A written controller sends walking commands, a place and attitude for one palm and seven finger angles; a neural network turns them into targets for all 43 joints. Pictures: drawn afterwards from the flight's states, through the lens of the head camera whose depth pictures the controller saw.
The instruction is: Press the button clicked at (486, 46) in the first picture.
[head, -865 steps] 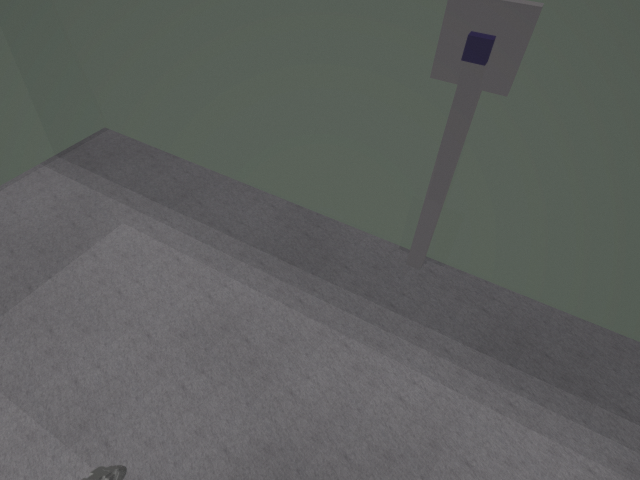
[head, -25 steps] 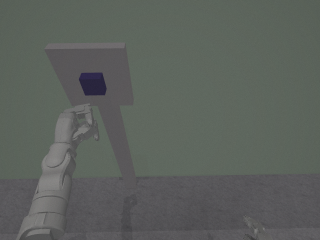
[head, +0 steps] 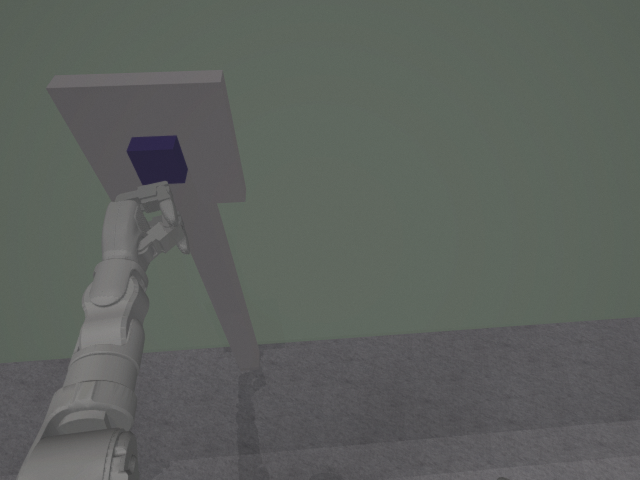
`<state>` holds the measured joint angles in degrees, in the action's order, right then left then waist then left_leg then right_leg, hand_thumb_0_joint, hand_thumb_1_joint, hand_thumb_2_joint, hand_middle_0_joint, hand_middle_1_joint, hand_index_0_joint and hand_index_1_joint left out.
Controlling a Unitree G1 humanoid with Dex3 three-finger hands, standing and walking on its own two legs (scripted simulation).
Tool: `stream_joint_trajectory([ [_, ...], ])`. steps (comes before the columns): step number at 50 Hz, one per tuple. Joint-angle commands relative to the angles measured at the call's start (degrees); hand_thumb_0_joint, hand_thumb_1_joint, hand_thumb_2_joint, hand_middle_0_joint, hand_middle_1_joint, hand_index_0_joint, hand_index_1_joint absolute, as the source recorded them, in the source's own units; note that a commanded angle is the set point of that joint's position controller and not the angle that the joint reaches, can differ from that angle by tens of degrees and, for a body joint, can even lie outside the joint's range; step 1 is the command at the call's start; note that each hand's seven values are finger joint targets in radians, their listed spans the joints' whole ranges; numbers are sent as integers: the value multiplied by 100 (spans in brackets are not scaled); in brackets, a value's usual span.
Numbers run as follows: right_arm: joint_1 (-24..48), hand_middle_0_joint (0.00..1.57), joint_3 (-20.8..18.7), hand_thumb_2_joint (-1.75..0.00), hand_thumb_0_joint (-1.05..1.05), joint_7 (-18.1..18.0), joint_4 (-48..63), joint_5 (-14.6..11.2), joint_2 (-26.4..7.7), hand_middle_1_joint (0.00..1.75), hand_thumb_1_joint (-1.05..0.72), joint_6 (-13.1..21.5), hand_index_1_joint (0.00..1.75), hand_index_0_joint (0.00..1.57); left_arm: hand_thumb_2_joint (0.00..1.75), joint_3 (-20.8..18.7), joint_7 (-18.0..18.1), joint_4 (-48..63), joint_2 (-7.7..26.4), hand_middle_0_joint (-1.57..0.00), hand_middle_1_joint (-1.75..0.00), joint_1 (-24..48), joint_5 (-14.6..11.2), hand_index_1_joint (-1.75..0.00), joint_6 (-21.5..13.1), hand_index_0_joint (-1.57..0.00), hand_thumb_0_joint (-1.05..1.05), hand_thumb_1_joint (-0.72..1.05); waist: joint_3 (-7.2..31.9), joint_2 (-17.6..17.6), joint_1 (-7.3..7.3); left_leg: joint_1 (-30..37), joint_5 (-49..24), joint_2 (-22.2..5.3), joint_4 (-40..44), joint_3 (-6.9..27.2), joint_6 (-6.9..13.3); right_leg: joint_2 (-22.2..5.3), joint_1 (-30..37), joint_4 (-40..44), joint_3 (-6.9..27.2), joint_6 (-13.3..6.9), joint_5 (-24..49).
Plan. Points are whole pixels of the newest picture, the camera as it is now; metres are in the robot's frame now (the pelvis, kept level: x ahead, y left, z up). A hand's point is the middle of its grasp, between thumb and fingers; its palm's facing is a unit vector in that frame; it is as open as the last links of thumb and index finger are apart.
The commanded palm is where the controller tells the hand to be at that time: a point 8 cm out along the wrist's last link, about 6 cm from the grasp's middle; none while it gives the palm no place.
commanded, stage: aim a knuckle at the button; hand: left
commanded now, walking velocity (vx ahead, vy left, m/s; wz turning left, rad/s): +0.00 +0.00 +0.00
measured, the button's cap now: (159, 159) +0.50 +0.22 +0.13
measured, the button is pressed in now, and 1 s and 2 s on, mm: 0 0 13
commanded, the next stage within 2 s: press the button with the knuckle in 0.44 s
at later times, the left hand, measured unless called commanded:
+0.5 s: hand (172, 234) +0.39 +0.18 +0.11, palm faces +0.08 -1.00 -0.01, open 3.1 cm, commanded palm +0.36 +0.23 +0.10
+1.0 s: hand (178, 209) +0.43 +0.19 +0.11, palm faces +0.09 -1.00 +0.00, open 3.1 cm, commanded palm +0.40 +0.24 +0.10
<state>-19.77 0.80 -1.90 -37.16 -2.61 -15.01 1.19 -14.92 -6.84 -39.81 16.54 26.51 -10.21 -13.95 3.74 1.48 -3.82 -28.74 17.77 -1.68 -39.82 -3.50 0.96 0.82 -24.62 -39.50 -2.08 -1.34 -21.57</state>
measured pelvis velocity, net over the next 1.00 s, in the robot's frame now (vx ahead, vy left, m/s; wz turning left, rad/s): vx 0.00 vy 0.00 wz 0.00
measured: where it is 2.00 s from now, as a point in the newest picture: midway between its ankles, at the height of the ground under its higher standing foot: outside the picture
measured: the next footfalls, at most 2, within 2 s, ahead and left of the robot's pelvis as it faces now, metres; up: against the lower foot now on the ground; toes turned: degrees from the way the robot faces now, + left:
none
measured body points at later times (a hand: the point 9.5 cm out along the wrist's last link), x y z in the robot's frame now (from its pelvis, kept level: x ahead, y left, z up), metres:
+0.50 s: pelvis -0.01 +0.00 +0.00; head +0.01 -0.01 +0.45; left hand +0.38 +0.24 +0.11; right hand +0.12 -0.25 -0.10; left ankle +0.02 +0.11 -0.72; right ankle -0.02 -0.10 -0.72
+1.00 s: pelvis +0.00 +0.00 +0.00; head +0.04 +0.00 +0.45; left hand +0.42 +0.24 +0.11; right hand +0.06 -0.26 -0.12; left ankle +0.02 +0.11 -0.72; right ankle -0.02 -0.10 -0.72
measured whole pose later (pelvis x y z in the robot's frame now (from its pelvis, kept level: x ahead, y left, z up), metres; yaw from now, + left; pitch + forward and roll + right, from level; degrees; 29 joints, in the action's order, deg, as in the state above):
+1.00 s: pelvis +0.00 +0.00 +0.00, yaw +0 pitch +8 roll -1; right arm -20.3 1.1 -2.1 -37.5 -2.6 -15.2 0.0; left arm -17.0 -7.7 -49.5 19.3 35.0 -9.7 -14.6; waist 4.1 1.2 -4.8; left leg -31.2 18.1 -1.9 -41.3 -3.0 0.9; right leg 1.1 -26.8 -40.5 -2.4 -1.5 -21.9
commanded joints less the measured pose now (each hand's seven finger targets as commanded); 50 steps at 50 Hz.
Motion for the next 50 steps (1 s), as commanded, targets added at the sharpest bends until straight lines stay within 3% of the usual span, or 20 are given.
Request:
stream_joint_trajectory([
  [1,196,20,-338,-90,0,-53,758,0,-768,30,-90,277,30,20,90,-221,23,1596,1110,-130,-150,1840,-102,-150,-488,-130,0,90,1750,-43,156,1445,-1508,96,345,333,111,86,257,529,85,33,2063],
  [2,204,20,-322,-90,0,-54,763,-3,-773,30,-90,275,30,20,90,-134,11,1592,1015,-130,-150,1798,-114,-150,-454,-130,0,90,1714,-76,131,1409,-1453,106,370,323,114,82,256,539,72,42,2036],
  [4,229,20,-320,-90,0,-74,740,-11,-780,30,-90,271,30,20,90,-267,17,1615,1200,-130,-150,1818,-109,-150,-407,-130,0,90,1596,-47,145,1314,-1330,120,394,313,117,72,286,577,104,44,1976],
  [9,360,20,-297,-90,0,-92,768,-33,-730,30,-90,305,30,20,90,81,-10,1857,850,-130,-150,1959,-122,-150,-403,-130,0,90,1534,97,75,1501,-1192,116,409,342,117,67,103,621,82,38,1762],
  [11,366,20,-276,-90,0,-94,741,-35,-738,30,-90,315,30,20,90,104,10,1684,788,-130,-150,1894,-152,-150,-358,-130,0,90,1457,-118,52,1420,-1081,119,407,360,124,65,83,650,76,51,1679],
  [15,410,20,-246,-90,0,-133,725,-29,-778,30,-90,283,30,20,90,-169,5,1493,1191,-130,-150,2061,-128,-150,-316,-130,0,90,1365,-202,73,1217,-862,152,408,330,148,24,162,704,156,75,1538],
  [17,463,20,-213,-90,0,-148,738,-49,-743,30,-90,271,30,20,90,-13,-38,1401,1070,-130,-150,2331,-107,-150,-305,-130,0,90,1253,21,13,1249,-816,153,412,341,127,18,25,700,149,64,1477],
  [20,430,20,-221,-90,0,-150,744,-38,-750,30,-90,288,30,20,90,-12,-63,1356,1051,-130,-150,2442,-136,-150,-359,-130,0,90,1421,-76,11,1322,-872,151,363,377,136,29,45,682,143,52,1495],
  [21,431,20,-233,-90,0,-143,760,-37,-748,30,-90,292,30,20,90,-59,-73,1323,1064,-130,-150,2288,-144,-150,-374,-130,0,90,1556,-73,92,1345,-952,154,358,378,124,29,128,640,145,43,1587],
  [22,451,20,-229,-90,0,-131,783,-42,-739,30,-90,301,30,20,90,81,-89,1468,937,-130,-150,2379,-143,-150,-400,-130,0,90,1637,116,63,1453,-1061,154,347,380,115,23,101,603,126,32,1685],
  [24,431,20,-230,-90,0,-108,783,-46,-742,30,-90,310,30,20,90,154,-86,1293,807,-130,-150,2270,-151,-150,-345,-130,0,90,1509,41,68,1420,-1040,148,335,400,105,41,3,603,84,29,1652],
  [25,385,20,-236,-90,0,-105,751,-44,-771,30,-90,296,30,20,90,88,-68,1186,899,-130,-150,2258,-137,-150,-333,-130,0,90,1475,-180,39,1335,-983,144,329,417,119,44,23,615,76,38,1588],
  [30,353,20,-221,-90,0,-129,720,-24,-786,30,-90,238,30,20,90,-144,17,1129,1254,-130,-150,2740,-77,-150,-346,-130,0,90,1486,-94,21,1186,-826,166,323,389,136,16,54,644,164,55,1454],
  [33,317,20,-222,-90,0,-150,679,-22,-769,30,-90,237,30,20,90,-132,-3,970,1245,-130,-150,2973,-71,-150,-427,-130,0,90,1540,41,-1,1223,-845,160,316,384,121,26,0,621,172,53,1465],
  [35,241,20,-237,-90,0,-152,624,-12,-780,30,-90,238,30,20,90,-92,-1,862,1228,-130,-150,3171,-48,-150,-497,-130,0,90,1621,-62,-72,1265,-864,145,271,409,130,50,-69,595,156,55,1435],
  [37,180,20,-243,-90,0,-140,566,-16,-788,30,-90,236,30,20,90,23,-20,628,1122,-130,-150,3367,-22,-150,-515,-130,0,90,1577,152,-123,1319,-876,140,260,424,108,52,-237,570,131,42,1416],
  [41,5,20,-270,-90,0,-94,583,23,-842,30,-90,202,30,20,90,-349,-41,338,1418,-130,-150,2959,-25,-150,-492,-130,0,90,1932,-96,44,1213,-1240,152,225,405,118,51,111,465,137,39,1848],
  [46,-69,20,-287,-90,0,-81,623,12,-849,30,-90,109,30,20,90,-427,-104,197,1515,-130,-150,3000,-23,-150,-463,-130,0,90,1730,-247,-10,969,-1252,152,195,305,153,66,149,491,178,76,2037],
  [48,-105,20,-296,-90,0,-79,622,15,-844,30,-90,84,30,20,90,-401,-116,258,1520,-130,-150,3222,1,-150,-494,-130,0,90,1741,48,-27,1067,-1263,151,185,321,136,80,15,463,162,52,1949],
  [50,-173,20,-306,-90,0,-89,560,27,-859,30,-90,69,30,20,90,-446,-105,201,1609,-130,-150,3456,9,-150,-545,-130,0,90,1730,-126,-116,1050,-1211,135,139,329,158,92,-25,483,177,65,1891],
])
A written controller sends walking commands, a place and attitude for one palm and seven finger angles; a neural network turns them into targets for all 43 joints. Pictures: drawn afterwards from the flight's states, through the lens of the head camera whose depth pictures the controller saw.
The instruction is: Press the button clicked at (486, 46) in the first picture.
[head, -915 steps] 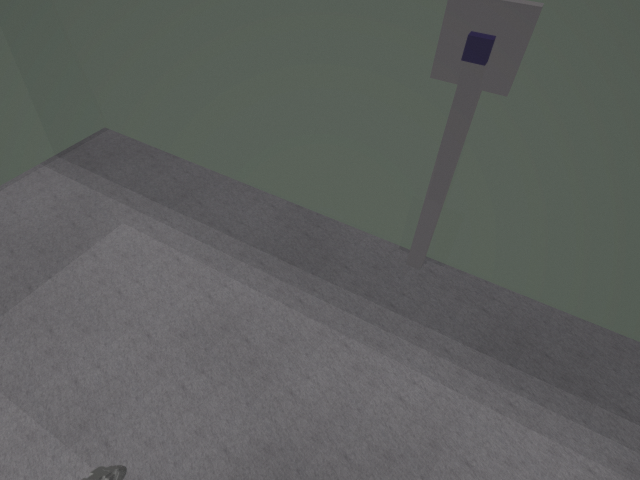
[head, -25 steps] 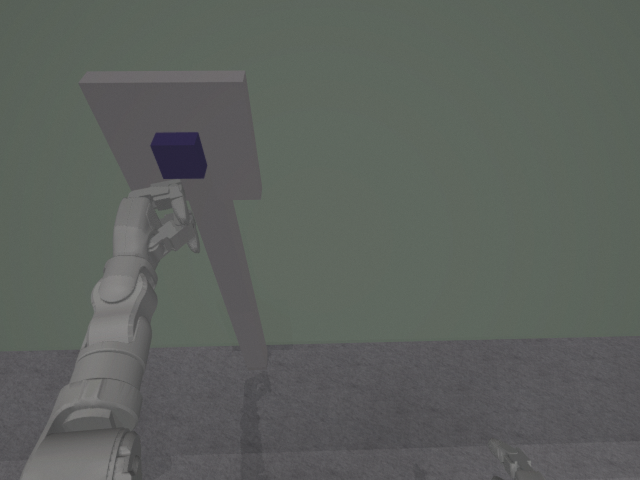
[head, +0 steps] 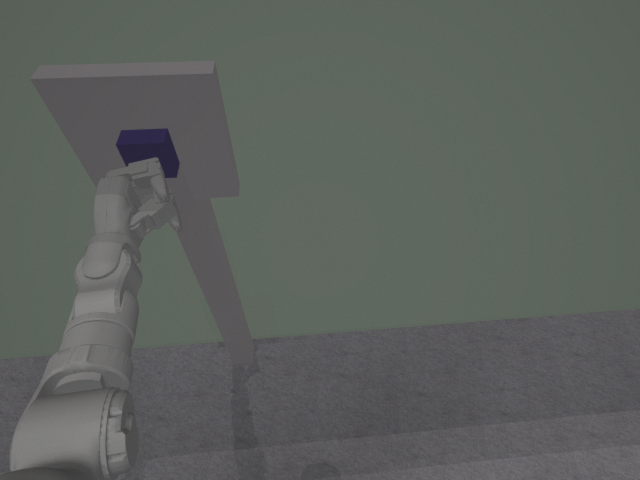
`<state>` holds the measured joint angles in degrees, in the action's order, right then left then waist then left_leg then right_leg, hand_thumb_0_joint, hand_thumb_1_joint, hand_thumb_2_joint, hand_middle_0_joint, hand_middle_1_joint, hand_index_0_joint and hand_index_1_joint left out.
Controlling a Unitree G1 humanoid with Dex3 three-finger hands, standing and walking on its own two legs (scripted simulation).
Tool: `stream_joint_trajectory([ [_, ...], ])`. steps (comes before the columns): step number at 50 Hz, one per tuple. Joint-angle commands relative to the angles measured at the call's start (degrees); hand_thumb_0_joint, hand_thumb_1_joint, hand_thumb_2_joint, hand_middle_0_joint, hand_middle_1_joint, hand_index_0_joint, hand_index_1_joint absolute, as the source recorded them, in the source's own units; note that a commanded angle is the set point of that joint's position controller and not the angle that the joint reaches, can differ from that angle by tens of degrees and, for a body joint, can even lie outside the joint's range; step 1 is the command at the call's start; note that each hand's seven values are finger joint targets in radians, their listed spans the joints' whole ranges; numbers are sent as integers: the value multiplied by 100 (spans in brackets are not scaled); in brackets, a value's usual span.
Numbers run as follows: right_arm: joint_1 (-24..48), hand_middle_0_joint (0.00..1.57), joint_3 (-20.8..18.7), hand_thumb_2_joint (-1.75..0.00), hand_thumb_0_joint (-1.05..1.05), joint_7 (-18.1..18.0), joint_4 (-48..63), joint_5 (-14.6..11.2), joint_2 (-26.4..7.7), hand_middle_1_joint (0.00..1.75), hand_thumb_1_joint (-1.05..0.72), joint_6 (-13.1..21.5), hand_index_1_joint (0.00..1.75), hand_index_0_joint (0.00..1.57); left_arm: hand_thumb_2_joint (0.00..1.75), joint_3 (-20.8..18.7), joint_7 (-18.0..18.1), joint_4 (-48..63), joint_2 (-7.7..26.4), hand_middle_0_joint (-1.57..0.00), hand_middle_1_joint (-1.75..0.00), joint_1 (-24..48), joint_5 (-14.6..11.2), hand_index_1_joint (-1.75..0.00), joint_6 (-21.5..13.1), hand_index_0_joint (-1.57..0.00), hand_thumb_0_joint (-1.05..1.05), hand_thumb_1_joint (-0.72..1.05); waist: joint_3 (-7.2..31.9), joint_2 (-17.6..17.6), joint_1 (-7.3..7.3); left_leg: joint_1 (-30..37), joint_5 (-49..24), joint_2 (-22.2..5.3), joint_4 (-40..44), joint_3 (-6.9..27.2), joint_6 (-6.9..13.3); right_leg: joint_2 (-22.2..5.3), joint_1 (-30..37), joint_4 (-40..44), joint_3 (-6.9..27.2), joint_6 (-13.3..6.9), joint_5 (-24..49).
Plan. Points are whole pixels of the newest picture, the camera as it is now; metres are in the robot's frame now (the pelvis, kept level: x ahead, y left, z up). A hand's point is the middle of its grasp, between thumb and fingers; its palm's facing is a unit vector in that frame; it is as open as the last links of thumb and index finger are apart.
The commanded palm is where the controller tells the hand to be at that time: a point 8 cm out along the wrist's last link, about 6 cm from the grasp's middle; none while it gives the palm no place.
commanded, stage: press the button with the knuckle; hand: left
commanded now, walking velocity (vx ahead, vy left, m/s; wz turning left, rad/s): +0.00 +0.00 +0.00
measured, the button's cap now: (150, 152) +0.50 +0.22 +0.14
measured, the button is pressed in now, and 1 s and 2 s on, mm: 0 13 0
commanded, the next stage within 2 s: hold the button down briefly in 0.60 s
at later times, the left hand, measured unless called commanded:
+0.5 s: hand (165, 193) +0.46 +0.20 +0.11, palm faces +0.09 -1.00 +0.00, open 2.8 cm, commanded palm +0.45 +0.24 +0.11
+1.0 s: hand (165, 193) +0.46 +0.20 +0.11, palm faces +0.10 -0.99 -0.01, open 2.9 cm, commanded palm +0.46 +0.24 +0.11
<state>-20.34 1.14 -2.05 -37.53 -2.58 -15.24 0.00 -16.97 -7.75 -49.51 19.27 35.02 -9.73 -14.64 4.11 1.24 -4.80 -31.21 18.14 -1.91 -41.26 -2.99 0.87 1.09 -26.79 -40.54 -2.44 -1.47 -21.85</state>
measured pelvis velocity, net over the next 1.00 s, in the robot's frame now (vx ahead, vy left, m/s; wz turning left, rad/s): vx -0.03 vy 0.00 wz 0.03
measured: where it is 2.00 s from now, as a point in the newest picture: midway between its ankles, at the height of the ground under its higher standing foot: outside the picture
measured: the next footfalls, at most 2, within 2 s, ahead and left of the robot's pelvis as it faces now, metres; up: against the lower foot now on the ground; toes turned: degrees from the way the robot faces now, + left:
none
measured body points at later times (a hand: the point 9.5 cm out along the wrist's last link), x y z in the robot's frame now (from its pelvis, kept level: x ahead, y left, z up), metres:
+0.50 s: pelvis -0.01 +0.00 -0.01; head +0.05 +0.01 +0.44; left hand +0.45 +0.25 +0.11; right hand +0.04 -0.26 -0.13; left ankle +0.02 +0.11 -0.72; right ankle -0.02 -0.10 -0.72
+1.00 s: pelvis -0.03 +0.00 -0.02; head +0.04 +0.02 +0.43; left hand +0.45 +0.25 +0.11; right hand -0.02 -0.27 -0.13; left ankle +0.02 +0.11 -0.72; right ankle -0.02 -0.10 -0.72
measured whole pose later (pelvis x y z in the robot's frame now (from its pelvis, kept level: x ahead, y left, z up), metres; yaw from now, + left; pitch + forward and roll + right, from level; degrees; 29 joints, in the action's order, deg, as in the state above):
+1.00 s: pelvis -0.03 +0.00 -0.02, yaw +2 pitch +12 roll -2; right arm -23.4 2.4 -2.4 -41.0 -1.5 -16.5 3.3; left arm -16.6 -7.8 -70.1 27.1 53.6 -7.6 -18.8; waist 3.4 1.1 -8.3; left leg -42.8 17.0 -2.0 -47.4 -0.1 1.0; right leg 1.2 -36.9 -45.6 -5.2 -1.6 -21.1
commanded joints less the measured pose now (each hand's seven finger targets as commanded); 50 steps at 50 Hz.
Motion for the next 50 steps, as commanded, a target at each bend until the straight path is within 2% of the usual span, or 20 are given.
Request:
stream_joint_trajectory([
  [1,-148,20,-353,-90,0,-78,594,26,-852,30,-90,179,30,20,90,-336,-23,1112,1425,-130,-150,2588,-33,-150,-490,-130,0,90,1788,-55,5,1311,-1276,159,285,274,162,64,196,567,219,80,1937],
  [5,-236,20,-343,-90,0,-92,515,36,-861,30,-90,140,30,20,90,-339,-77,910,1548,-130,-150,2899,7,-150,-556,-130,0,90,1791,28,-92,1314,-1316,146,213,295,169,73,97,539,234,83,1939],
  [7,-260,20,-343,-90,0,-84,475,32,-865,30,-90,124,30,20,90,-252,-104,773,1474,-130,-150,3169,32,-150,-565,-130,0,90,1788,252,-140,1411,-1305,126,206,347,142,78,-129,500,182,63,1789],
  [10,-344,20,-338,-90,0,-92,432,53,-900,30,-90,96,30,20,90,-371,-97,437,1631,-130,-150,3369,37,-150,-563,-130,0,90,1725,-6,-201,1250,-1195,125,159,367,166,87,-167,513,195,79,1676],
  [11,-346,20,-342,-90,0,-85,427,50,-897,30,-90,95,30,20,90,-300,-104,523,1611,-130,-150,3595,66,-150,-603,-130,0,90,1868,215,-222,1373,-1244,121,158,387,152,84,-238,471,192,77,1676],
  [13,-388,20,-358,-90,0,-72,398,66,-898,30,-90,99,30,20,90,-294,-97,456,1558,-130,-150,3648,72,-150,-629,-130,0,90,1995,326,-229,1554,-1340,101,111,426,132,103,-379,437,159,62,1636],
  [15,-431,20,-352,-90,0,-52,384,83,-890,30,-90,97,30,20,90,-232,-90,402,1456,-130,-150,3714,56,-150,-672,-130,0,90,2032,184,-267,1540,-1405,95,78,446,140,121,-381,418,142,63,1659],
  [20,-486,20,-326,-90,0,-76,277,83,-945,30,-90,96,30,20,90,-150,-41,25,1584,-130,-150,4411,158,-150,-699,-130,0,90,1702,243,-479,1298,-823,75,76,525,143,116,-785,467,166,76,1081],
  [22,-521,20,-315,-90,0,-63,254,94,-937,30,-90,126,30,20,90,-45,-17,-98,1461,-130,-150,4522,183,-150,-702,-130,0,90,1801,383,-496,1383,-761,68,84,575,122,123,-931,441,141,70,941],
  [23,-564,20,-320,-90,0,-71,211,106,-966,30,-90,139,30,20,90,-179,8,-176,1633,-130,-150,4622,189,-150,-710,-130,0,90,1816,257,-515,1332,-728,58,66,596,129,126,-931,437,146,76,911],
  [25,-608,20,-306,-90,0,-74,195,110,-983,30,-90,156,30,20,90,-135,-6,-328,1620,-130,-150,4775,185,-150,-718,-130,0,90,1739,96,-606,1165,-560,63,44,608,147,130,-975,444,156,87,791],
  [28,-637,20,-298,-90,0,-83,166,102,-988,30,-90,206,30,20,90,-67,-11,-339,1635,-130,-150,5040,196,-150,-756,-130,0,90,1882,405,-626,1234,-364,61,56,628,123,128,-1102,432,164,87,597],
  [30,-692,20,-289,-90,0,-93,136,113,-1007,30,-90,231,30,20,90,-47,10,-419,1648,-130,-150,5170,199,-150,-771,-130,0,90,1851,309,-694,1167,-220,49,51,671,132,137,-1182,430,162,88,482],
  [33,-715,20,-281,-90,0,-99,99,110,-1024,30,-90,299,30,20,90,88,48,-393,1568,-130,-150,5397,190,-150,-794,-130,0,90,1857,443,-763,1201,-8,41,79,701,122,136,-1323,445,169,101,329],
  [35,-750,20,-268,-90,0,-98,82,123,-1039,30,-90,341,30,20,90,43,75,-452,1622,-130,-150,5458,181,-150,-801,-130,0,90,1838,406,-785,1107,102,48,73,687,137,139,-1293,452,175,98,269],
  [36,-782,20,-272,-90,0,-105,77,126,-1068,30,-90,353,30,20,90,-92,83,-489,1812,-130,-150,5437,200,-150,-814,-130,0,90,1950,289,-754,1056,144,42,80,695,135,137,-1228,452,180,111,226],
  [39,-770,20,-254,-90,0,-108,78,104,-1059,30,-90,401,30,20,90,104,39,-592,1663,-130,-150,5476,217,-150,-806,-130,0,90,1709,441,-790,923,440,50,108,690,125,135,-1371,463,185,100,33],
  [43,-825,20,-251,-90,0,-119,58,116,-1100,30,-90,458,30,20,90,9,60,-562,1836,-130,-150,5535,209,-150,-819,-130,0,90,1845,454,-793,906,483,51,104,696,135,126,-1312,466,206,103,8],
  [45,-826,20,-257,-90,0,-108,73,127,-1088,30,-90,484,30,20,90,108,48,-506,1673,-130,-150,5581,193,-150,-817,-130,0,90,1871,482,-825,944,524,47,101,702,140,131,-1364,455,190,102,-12],
  [50,-839,20,-235,-90,0,-137,74,103,-1124,30,-90,524,30,20,90,-15,28,-586,1944,-130,-150,5528,183,-150,-782,-130,0,90,1786,401,-810,676,659,50,96,654,158,120,-1233,484,246,118,-123],
])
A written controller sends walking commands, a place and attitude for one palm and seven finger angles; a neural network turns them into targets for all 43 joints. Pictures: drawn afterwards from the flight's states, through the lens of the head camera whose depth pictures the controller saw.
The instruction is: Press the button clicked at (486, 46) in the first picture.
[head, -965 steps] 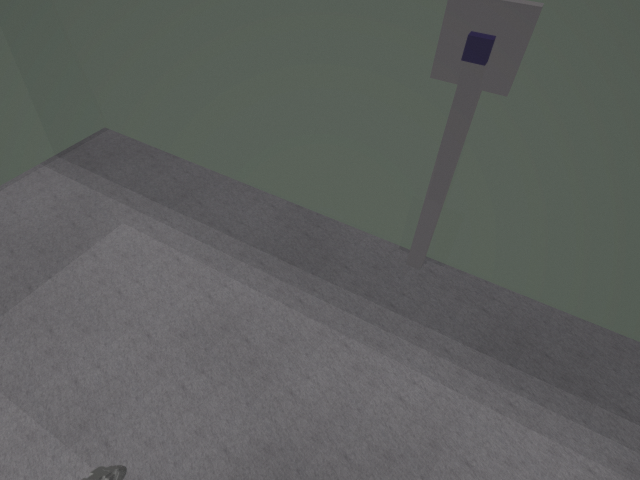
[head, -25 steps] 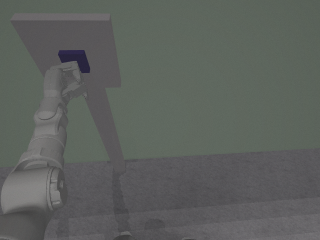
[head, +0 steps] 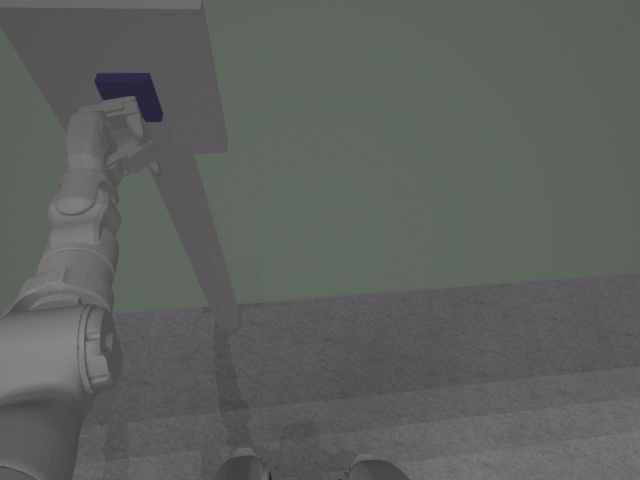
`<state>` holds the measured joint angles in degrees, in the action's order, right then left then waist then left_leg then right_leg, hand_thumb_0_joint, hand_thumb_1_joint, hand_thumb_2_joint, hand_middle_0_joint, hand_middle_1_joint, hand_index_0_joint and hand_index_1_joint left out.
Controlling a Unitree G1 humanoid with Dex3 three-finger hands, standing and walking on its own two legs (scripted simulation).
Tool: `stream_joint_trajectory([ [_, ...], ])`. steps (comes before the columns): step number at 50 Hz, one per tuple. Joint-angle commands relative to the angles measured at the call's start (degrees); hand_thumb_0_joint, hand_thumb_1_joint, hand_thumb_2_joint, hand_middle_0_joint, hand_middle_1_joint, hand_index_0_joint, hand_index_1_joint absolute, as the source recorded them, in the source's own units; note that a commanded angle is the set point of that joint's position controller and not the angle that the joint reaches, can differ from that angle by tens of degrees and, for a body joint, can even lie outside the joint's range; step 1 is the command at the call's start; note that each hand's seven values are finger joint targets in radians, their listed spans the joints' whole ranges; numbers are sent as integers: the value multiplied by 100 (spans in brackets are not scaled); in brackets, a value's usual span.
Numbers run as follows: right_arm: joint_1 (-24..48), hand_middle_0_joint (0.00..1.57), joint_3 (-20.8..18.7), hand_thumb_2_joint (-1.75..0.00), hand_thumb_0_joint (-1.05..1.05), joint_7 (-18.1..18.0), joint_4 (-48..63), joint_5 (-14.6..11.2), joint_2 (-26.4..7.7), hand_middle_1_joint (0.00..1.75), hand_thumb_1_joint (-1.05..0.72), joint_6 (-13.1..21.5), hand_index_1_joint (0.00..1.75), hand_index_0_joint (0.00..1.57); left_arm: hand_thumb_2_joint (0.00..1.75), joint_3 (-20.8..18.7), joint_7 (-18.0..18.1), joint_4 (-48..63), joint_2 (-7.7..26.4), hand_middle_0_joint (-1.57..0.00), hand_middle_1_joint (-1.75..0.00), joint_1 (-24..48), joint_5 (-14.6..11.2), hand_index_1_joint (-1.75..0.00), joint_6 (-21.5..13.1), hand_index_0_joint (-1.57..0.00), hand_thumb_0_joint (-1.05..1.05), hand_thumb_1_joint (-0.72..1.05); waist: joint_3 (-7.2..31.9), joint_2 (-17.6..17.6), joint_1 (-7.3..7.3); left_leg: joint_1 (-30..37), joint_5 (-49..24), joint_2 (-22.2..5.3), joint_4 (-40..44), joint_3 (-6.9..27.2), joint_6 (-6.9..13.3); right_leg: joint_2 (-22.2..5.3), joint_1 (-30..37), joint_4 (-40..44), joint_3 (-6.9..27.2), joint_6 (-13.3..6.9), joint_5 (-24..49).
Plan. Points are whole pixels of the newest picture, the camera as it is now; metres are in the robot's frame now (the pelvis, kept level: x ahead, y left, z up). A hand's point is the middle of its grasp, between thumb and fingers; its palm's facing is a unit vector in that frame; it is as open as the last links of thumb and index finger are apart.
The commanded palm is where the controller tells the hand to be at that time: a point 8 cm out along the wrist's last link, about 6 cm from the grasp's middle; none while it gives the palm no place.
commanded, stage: pull the fist back off the button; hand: left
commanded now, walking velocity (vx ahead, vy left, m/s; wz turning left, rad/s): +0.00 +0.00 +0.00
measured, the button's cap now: (132, 93) +0.56 +0.20 +0.15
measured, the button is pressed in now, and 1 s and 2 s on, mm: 13 0 0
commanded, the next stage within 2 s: draw the hand back to the body in 1.00 s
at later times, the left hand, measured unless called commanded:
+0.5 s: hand (154, 157) +0.48 +0.18 +0.12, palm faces +0.06 -1.00 +0.01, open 2.9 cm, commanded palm +0.44 +0.22 +0.12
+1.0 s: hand (142, 212) +0.40 +0.18 +0.12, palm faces +0.05 -1.00 +0.00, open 3.1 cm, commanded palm +0.37 +0.22 +0.12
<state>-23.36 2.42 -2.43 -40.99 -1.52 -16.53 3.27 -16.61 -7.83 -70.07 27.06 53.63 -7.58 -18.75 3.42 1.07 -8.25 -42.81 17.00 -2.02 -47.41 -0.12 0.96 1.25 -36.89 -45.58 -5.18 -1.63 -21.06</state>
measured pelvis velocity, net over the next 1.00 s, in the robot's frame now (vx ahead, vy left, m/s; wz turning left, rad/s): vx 0.04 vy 0.00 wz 0.00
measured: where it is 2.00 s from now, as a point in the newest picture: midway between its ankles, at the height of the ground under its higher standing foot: outside the picture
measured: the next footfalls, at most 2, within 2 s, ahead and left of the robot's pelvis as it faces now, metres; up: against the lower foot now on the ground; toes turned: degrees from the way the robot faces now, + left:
none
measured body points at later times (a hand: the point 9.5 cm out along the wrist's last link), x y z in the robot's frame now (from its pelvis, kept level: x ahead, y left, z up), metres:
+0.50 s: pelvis +0.02 +0.00 +0.01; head +0.07 +0.01 +0.45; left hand +0.47 +0.23 +0.12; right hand +0.07 -0.26 -0.11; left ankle +0.06 +0.11 -0.70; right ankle +0.01 -0.10 -0.70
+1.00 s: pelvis +0.04 +0.00 +0.02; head +0.06 -0.01 +0.47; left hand +0.39 +0.23 +0.12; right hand +0.19 -0.25 -0.08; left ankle +0.06 +0.11 -0.70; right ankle +0.01 -0.10 -0.70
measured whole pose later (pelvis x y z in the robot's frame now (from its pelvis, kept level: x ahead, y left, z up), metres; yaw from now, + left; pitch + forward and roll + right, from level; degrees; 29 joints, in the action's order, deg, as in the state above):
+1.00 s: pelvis +0.04 +0.00 +0.02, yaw +0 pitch +5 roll -1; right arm -13.9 1.5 -2.4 -33.6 -3.0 -15.0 1.9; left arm -10.7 -7.9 -24.0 13.9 14.9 -12.5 -9.6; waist 4.2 2.0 -0.7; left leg -27.8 19.1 -1.1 -41.4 -1.4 0.8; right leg 0.6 -22.4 -40.0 -3.7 -1.4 -23.0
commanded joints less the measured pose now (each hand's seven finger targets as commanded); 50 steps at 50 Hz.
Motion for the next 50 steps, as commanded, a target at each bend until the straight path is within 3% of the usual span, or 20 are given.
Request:
stream_joint_trajectory([
  [1,-538,20,-356,-90,0,-87,439,-3,-971,30,-90,209,30,20,90,7,23,1476,1063,-130,-150,3627,-40,-150,-359,-130,0,90,1903,530,-448,1895,739,70,717,357,143,104,-243,993,516,134,-183],
  [2,-542,20,-369,-90,0,-89,425,-1,-981,30,-90,200,30,20,90,-90,24,1356,1143,-130,-150,3499,-34,-150,-332,-130,0,90,1802,353,-428,1822,771,65,714,370,140,110,-243,997,496,132,-194],
  [6,-546,20,-385,-90,0,-53,497,23,-967,30,-90,181,30,20,90,-198,-19,1451,1175,-130,-150,3332,-34,-150,-317,-130,0,90,1998,396,-327,1899,434,84,657,339,142,111,-116,938,478,120,23],
  [9,-492,20,-400,-90,0,-8,569,27,-916,30,-90,162,30,20,90,-104,-28,1631,961,-130,-150,3181,-39,-150,-325,-130,0,90,1985,614,-241,2049,362,91,664,343,118,121,-163,910,440,93,67],
  [13,-434,20,-440,-90,0,27,659,20,-892,30,-90,105,30,20,90,-107,-13,1875,781,-130,-150,2701,-70,-150,-355,-130,0,90,2084,411,-112,2263,22,67,664,355,110,151,-60,870,372,71,300],
  [15,-370,20,-437,-90,0,46,719,7,-851,30,-90,91,30,20,90,81,-16,2002,482,-130,-150,2585,-96,-150,-354,-130,0,90,2004,420,-121,2335,-27,82,668,325,121,158,-59,885,366,68,354],
  [16,-353,20,-447,-90,0,39,709,-1,-866,30,-90,68,30,20,90,-60,8,1976,641,-130,-150,2462,-89,-150,-342,-130,0,90,1924,356,-61,2276,-15,72,694,330,114,157,-27,894,360,66,352],
  [18,-291,20,-451,-90,0,46,761,-12,-842,30,-90,59,30,20,90,-64,20,2203,576,-130,-150,2301,-123,-150,-332,-130,0,90,2003,297,-6,2349,-133,85,705,294,126,160,115,905,365,73,471],
  [19,-258,20,-466,-90,0,36,808,-22,-848,30,-90,43,30,20,90,-214,29,2204,700,-130,-150,1981,-126,-150,-312,-130,0,90,2050,173,97,2294,-158,90,711,263,127,158,249,910,369,73,494],
  [21,-195,20,-435,-90,0,37,856,-37,-800,30,-90,19,30,20,90,-110,0,2330,570,-130,-150,1853,-132,-150,-294,-130,0,90,1974,229,100,2307,-309,100,716,221,138,155,334,908,377,74,676],
  [25,-37,20,-429,-90,0,28,1048,-66,-763,30,-90,-42,30,20,90,-244,-89,2725,620,-130,-150,1004,-223,-150,-214,-130,0,90,2013,33,302,2245,-693,136,705,107,160,148,836,901,422,72,1240],
  [28,128,20,-432,-90,0,44,1209,-100,-708,30,-90,-60,30,20,90,-220,-139,3331,474,-130,-150,355,-323,-150,-119,-130,0,90,2085,277,466,2434,-1036,157,744,45,136,139,1044,882,403,51,1658],
  [30,181,20,-442,-90,0,26,1260,-108,-715,30,-90,-80,30,20,90,-324,-148,3591,583,-130,-150,33,-377,-150,-46,-130,0,90,1969,-45,501,2323,-1105,160,756,26,164,138,1254,919,424,68,1819],
  [32,316,20,-447,-90,0,35,1360,-130,-664,30,-90,-62,30,20,90,-180,-147,4109,313,-130,-150,-352,-437,-150,21,-130,0,90,2041,214,567,2572,-1337,163,795,-6,152,126,1278,912,404,66,2046],
  [33,362,20,-444,-90,0,42,1361,-132,-650,30,-90,-54,30,20,90,-86,-145,4327,213,-130,-150,-435,-458,-150,64,-130,0,90,1996,325,546,2668,-1464,160,797,-10,142,121,1279,914,387,60,2166],
  [39,653,20,-457,-90,0,33,1450,-156,-613,30,-90,4,30,20,90,74,-104,5333,-105,-130,-150,-1504,-591,-150,324,-130,0,90,1743,137,611,2795,-1709,158,884,-17,136,101,1435,973,340,87,2457],
  [40,665,20,-455,-90,0,21,1455,-146,-618,30,-90,13,30,20,90,80,-89,5476,-114,-130,-150,-1579,-603,-150,347,-130,0,90,1737,-77,592,2775,-1693,166,884,-6,157,103,1503,991,337,98,2471],
  [42,803,20,-441,-90,0,-3,1481,-157,-591,30,-90,36,30,20,90,166,-85,5745,-191,-130,-150,-1725,-589,-150,408,-130,0,90,1719,119,626,2828,-1619,178,940,-10,136,76,1504,1007,342,93,2386],
  [48,1015,20,-380,-90,0,-73,1407,-138,-559,30,-90,106,30,20,90,418,3,6063,-388,-130,-150,-1511,-545,-150,496,-130,0,90,1502,191,534,2975,-1385,182,997,111,101,56,1292,1073,299,70,2011],
  [50,1035,20,-379,-90,0,-99,1369,-131,-555,30,-90,131,30,20,90,480,34,6030,-432,-130,-150,-1392,-529,-150,495,-130,0,90,1511,17,490,3010,-1297,181,983,120,114,57,1288,1113,309,75,1898],
])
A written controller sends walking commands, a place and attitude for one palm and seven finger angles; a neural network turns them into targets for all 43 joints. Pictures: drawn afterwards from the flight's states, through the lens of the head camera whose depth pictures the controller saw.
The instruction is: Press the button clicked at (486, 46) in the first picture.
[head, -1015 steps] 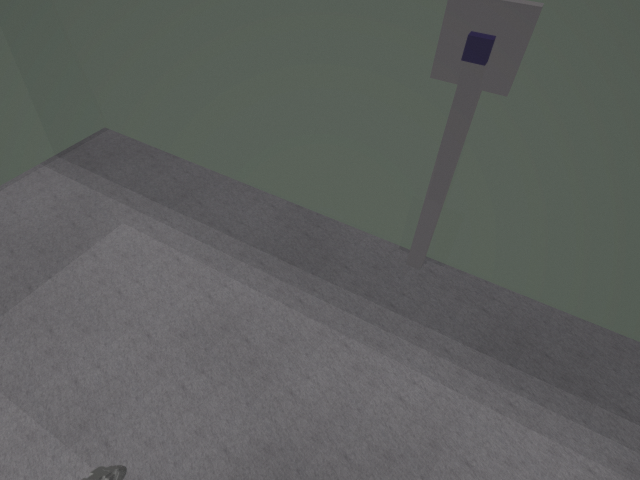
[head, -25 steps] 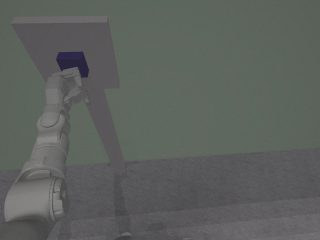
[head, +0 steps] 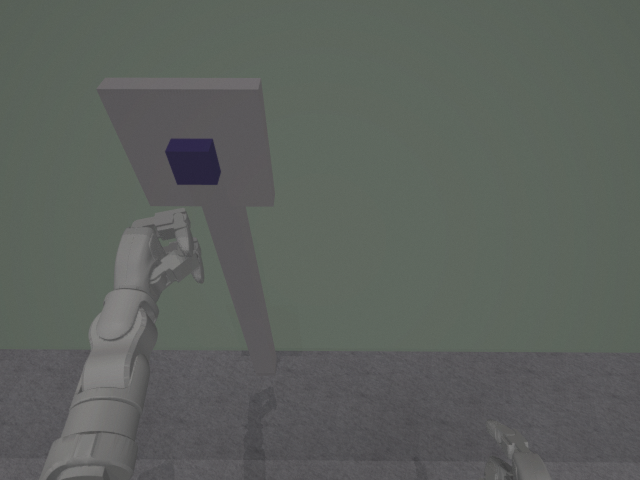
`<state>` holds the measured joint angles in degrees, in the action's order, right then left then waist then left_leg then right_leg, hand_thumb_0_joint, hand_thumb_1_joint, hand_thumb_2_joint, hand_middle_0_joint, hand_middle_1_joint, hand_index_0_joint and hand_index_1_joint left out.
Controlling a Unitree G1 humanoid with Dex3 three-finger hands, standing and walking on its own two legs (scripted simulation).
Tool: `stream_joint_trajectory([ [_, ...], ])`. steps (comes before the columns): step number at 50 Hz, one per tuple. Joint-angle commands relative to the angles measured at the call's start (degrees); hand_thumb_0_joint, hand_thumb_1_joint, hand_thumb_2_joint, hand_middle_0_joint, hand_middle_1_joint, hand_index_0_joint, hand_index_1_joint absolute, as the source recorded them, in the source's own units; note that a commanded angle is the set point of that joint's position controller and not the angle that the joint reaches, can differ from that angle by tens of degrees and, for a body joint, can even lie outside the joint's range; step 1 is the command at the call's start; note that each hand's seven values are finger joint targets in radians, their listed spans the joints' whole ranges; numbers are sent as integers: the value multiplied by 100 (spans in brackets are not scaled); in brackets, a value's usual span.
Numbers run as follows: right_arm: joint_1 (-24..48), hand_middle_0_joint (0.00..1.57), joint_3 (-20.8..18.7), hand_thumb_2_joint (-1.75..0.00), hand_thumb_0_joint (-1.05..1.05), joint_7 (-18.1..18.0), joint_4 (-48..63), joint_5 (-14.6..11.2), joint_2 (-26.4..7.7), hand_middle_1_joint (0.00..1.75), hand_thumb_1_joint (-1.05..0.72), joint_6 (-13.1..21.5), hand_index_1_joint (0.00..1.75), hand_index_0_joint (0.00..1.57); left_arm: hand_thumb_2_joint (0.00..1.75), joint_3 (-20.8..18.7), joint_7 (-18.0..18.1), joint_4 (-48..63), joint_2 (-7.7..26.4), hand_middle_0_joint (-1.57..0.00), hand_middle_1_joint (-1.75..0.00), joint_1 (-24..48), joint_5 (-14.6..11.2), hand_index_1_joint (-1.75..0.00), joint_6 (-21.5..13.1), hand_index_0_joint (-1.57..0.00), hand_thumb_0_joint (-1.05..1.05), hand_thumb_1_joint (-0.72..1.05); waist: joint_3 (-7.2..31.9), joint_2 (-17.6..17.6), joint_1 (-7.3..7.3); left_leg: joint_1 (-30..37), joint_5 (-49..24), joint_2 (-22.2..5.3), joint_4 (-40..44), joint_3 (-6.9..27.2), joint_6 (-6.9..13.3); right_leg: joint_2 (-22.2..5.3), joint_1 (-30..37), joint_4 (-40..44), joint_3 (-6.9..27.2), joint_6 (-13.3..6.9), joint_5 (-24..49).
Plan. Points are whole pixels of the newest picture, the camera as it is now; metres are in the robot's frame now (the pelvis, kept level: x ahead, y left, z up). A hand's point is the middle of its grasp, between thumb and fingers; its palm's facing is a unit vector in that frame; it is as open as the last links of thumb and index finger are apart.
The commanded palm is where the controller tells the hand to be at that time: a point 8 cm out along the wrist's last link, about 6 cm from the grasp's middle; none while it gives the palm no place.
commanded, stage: draw the hand back to the body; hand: left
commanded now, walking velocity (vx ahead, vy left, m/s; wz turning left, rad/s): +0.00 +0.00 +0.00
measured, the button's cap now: (195, 160) +0.50 +0.20 +0.14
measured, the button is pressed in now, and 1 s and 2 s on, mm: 0 0 0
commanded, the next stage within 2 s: step back with the hand held close in 1.58 s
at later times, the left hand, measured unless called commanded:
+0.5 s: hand (163, 282) +0.29 +0.19 +0.14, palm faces +0.06 -1.00 -0.03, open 3.1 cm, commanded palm +0.26 +0.24 +0.14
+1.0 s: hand (89, 326) +0.23 +0.22 +0.16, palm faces +0.33 -0.90 -0.29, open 3.1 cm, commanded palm +0.18 +0.27 +0.18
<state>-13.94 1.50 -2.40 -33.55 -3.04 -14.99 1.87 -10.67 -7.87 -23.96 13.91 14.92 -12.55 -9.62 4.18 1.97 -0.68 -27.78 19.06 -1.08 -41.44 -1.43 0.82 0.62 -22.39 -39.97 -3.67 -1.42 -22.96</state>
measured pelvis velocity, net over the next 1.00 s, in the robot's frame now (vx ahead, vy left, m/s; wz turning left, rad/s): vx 0.00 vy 0.00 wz -0.01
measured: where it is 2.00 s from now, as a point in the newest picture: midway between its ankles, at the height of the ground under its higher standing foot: outside the picture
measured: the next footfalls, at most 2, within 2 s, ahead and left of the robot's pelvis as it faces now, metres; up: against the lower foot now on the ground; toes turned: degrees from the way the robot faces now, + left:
none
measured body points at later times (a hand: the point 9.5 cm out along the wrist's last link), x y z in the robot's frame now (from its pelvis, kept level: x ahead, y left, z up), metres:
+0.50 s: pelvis -0.01 -0.01 +0.01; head -0.03 -0.03 +0.46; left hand +0.28 +0.24 +0.14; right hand +0.14 -0.25 -0.08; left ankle +0.02 +0.11 -0.72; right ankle -0.03 -0.10 -0.72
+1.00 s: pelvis +0.00 +0.00 +0.03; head -0.02 -0.02 +0.48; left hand +0.20 +0.27 +0.18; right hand +0.19 -0.22 -0.06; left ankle +0.02 +0.11 -0.72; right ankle -0.03 -0.10 -0.72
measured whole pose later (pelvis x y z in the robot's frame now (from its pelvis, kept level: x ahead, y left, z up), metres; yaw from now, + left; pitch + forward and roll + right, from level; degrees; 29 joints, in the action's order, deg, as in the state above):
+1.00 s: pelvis +0.00 +0.00 +0.03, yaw -1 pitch -5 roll +0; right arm -9.8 3.1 -4.4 -36.1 -0.1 -13.2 3.4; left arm -10.7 5.7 14.7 16.6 -17.9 -4.3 -4.1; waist -1.8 3.3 3.2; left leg -6.6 10.8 -0.4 -22.4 -2.5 0.9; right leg 0.6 -1.7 -20.9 -2.5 -1.2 -14.2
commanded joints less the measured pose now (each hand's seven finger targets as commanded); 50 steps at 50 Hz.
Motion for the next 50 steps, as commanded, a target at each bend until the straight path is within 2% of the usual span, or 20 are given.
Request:
stream_joint_trajectory([
  [1,127,20,-275,-90,0,-102,626,25,-701,30,-90,282,30,20,90,-81,40,1370,827,-130,-150,2465,-29,-150,-411,-130,0,90,1480,-5,-233,1504,-1459,101,407,251,119,98,-162,552,161,53,2058],
  [4,149,20,-239,-90,0,-126,561,25,-721,30,-90,255,30,20,90,-210,47,903,997,-130,-150,2585,-7,-150,-340,-130,0,90,1278,-223,-229,1304,-1231,116,453,272,113,85,-160,612,171,58,1891],
  [8,270,20,-212,-90,0,-74,768,34,-660,30,-90,261,30,20,90,-461,12,1236,1164,-130,-150,1852,-33,-150,-332,-130,0,90,1701,135,106,1437,-1563,138,520,209,101,55,332,564,207,7,2251],
  [10,321,20,-202,-90,0,-43,871,29,-655,30,-90,279,30,20,90,-533,-29,1416,1166,-130,-150,1327,-130,-150,-294,-130,0,90,1647,-162,163,1330,-1642,130,560,183,128,73,548,606,203,29,2418],
  [15,527,20,-192,-90,0,-102,962,-34,-654,30,-90,304,30,20,90,-637,-97,1946,1271,-130,-150,1041,-247,-150,-29,-130,0,90,1118,-383,116,1220,-1217,126,778,106,165,67,547,886,264,99,2072],
  [18,638,20,-176,-90,0,-145,1004,-46,-604,30,-90,406,30,20,90,-526,-144,2587,1129,-130,-150,884,-294,-150,69,-130,0,90,1191,108,155,1511,-1230,141,884,99,154,59,565,969,279,71,2013],
  [20,663,20,-172,-90,0,-174,977,-46,-620,30,-90,473,30,20,90,-597,-168,2688,1181,-130,-150,535,-354,-150,120,-130,0,90,1043,-259,132,1481,-1147,124,918,106,172,76,585,1066,271,107,1876],
  [22,717,20,-155,-90,0,-210,935,-77,-610,30,-90,537,30,20,90,-487,-216,2787,1086,-130,-150,535,-385,-150,212,-130,0,90,768,-107,99,1482,-883,133,1013,138,156,65,428,1183,277,111,1545],
  [26,802,20,-146,-90,0,-272,950,-74,-611,30,-90,656,30,20,90,-615,-278,3106,1185,-130,-150,185,-438,-150,419,-130,0,90,785,-208,173,1604,-810,147,1103,146,174,35,535,1335,312,124,1375],
  [29,881,20,-105,-90,0,-304,961,-80,-578,30,-90,726,30,20,90,-663,-336,3371,1214,-130,-150,28,-475,-150,583,-130,0,90,653,26,195,1679,-778,162,1176,141,159,23,558,1433,316,116,1304],
  [30,871,20,-103,-90,0,-303,945,-75,-593,30,-90,741,30,20,90,-787,-331,3369,1313,-130,-150,-153,-498,-150,624,-130,0,90,593,-181,208,1628,-777,151,1174,162,160,29,597,1472,317,129,1263],
  [31,1137,20,-117,-90,0,-349,887,70,-503,30,-90,750,30,20,90,-611,340,4001,1695,-130,-150,-199,215,-150,355,-130,0,90,37,-40,298,1738,-674,149,1389,70,158,-128,402,2018,562,102,1033],
  [33,1051,20,-82,-90,0,-353,765,133,-467,30,-90,698,30,20,90,-420,848,3874,1241,-130,-150,-1081,409,-150,310,-130,0,90,-6,-148,270,1993,-720,97,1549,76,160,-154,661,2095,452,99,955],
  [34,1051,20,-79,-90,0,-346,763,152,-468,30,-90,655,30,20,90,-421,979,4009,1247,-130,-150,-1217,477,-150,282,-130,0,90,75,-181,270,2098,-818,89,1630,81,161,-139,793,2121,430,98,1068],
  [35,1080,20,-108,-90,0,-345,717,180,-496,30,-90,625,30,20,90,-478,1067,4009,1328,-130,-150,-1360,530,-150,256,-130,0,90,91,-396,291,2147,-883,78,1690,55,176,-110,895,2239,450,114,1088],
  [38,1128,20,-85,-90,0,-336,708,216,-441,30,-90,546,30,20,90,-390,1250,4419,1232,-130,-150,-1390,674,-150,179,-130,0,90,40,158,254,2480,-965,64,1911,33,152,-106,1054,2318,408,77,1166],
  [40,1182,20,-105,-90,0,-338,660,251,-476,30,-90,532,30,20,90,-448,1325,4556,1324,-130,-150,-1443,739,-150,152,-130,0,90,-1,-46,256,2603,-1019,65,1996,30,164,-60,1102,2503,414,84,1157],
  [44,1182,20,-100,-90,0,-313,677,297,-435,30,-90,507,30,20,90,-392,1412,4965,1182,-130,-150,-1846,827,-150,113,-130,0,90,123,199,291,2847,-1366,62,2130,75,139,-52,1397,2374,317,41,1568],
  [45,1209,20,-128,-90,0,-297,664,315,-461,30,-90,518,30,20,90,-503,1416,5017,1272,-130,-150,-2089,830,-150,115,-130,0,90,113,-6,331,2849,-1433,44,2127,68,140,-21,1422,2458,332,50,1610],
  [50,1221,20,-148,-90,0,-231,705,344,-443,30,-90,435,30,20,90,-679,1423,5368,1279,-130,-150,-2855,843,-150,146,-130,0,90,-45,-72,392,2775,-1660,37,2139,85,115,-6,1541,2425,294,41,1835],
])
